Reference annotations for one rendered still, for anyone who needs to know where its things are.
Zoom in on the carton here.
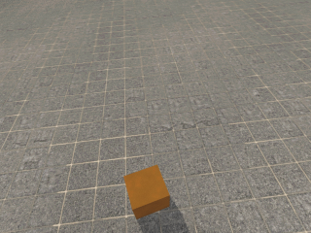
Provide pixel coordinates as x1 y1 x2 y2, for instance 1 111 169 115
123 165 170 219

